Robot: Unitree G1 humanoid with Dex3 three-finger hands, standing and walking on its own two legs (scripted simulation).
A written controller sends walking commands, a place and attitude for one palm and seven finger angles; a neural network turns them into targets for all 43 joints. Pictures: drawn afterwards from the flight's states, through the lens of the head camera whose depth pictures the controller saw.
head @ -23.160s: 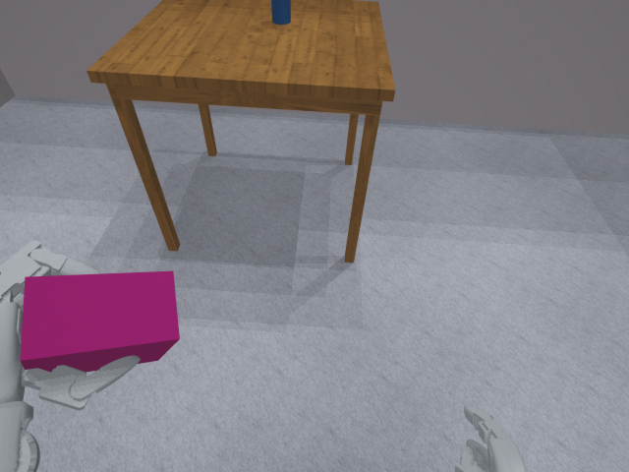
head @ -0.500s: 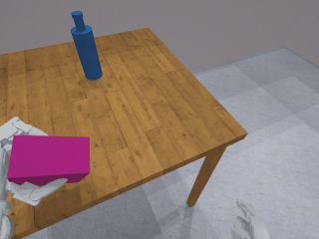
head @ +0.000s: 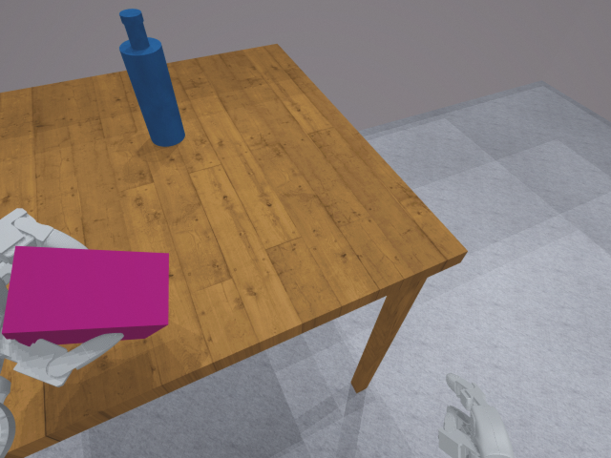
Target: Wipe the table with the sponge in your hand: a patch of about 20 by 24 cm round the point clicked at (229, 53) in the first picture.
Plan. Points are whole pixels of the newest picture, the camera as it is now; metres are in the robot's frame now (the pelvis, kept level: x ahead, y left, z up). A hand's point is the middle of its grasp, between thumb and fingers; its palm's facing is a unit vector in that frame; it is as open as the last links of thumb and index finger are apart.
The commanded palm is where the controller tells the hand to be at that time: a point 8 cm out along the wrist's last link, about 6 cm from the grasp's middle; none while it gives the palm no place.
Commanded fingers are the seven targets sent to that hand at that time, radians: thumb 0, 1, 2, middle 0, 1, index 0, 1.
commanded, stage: shuffle to correct the standing spot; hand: left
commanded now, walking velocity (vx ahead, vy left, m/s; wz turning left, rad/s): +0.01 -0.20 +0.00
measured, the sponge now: (113, 300) +0.23 +0.21 +0.15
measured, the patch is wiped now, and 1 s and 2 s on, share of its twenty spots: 0.00 0.00 0.00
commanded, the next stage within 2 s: none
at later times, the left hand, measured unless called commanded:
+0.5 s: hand (41, 315) +0.21 +0.25 +0.17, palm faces +0.33 -0.86 -0.38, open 10.3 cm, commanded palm +0.15 +0.29 +0.18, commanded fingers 0.00 0.10 1.30 -1.20 -1.60 -1.20 -1.60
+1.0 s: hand (64, 309) +0.22 +0.24 +0.16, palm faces +0.32 -0.86 -0.39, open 10.3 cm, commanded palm +0.16 +0.28 +0.18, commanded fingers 0.00 0.10 1.30 -1.20 -1.60 -1.20 -1.60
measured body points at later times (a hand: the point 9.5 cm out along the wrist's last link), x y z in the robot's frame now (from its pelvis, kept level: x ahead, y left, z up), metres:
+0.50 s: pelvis -0.01 +0.01 +0.00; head +0.01 +0.02 +0.45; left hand +0.18 +0.30 +0.19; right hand +0.16 -0.22 -0.08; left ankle +0.00 +0.15 -0.73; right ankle -0.02 -0.04 -0.73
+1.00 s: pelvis +0.00 +0.00 +0.00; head +0.02 +0.00 +0.45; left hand +0.19 +0.28 +0.19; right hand +0.17 -0.24 -0.08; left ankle +0.00 +0.15 -0.73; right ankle -0.02 -0.04 -0.73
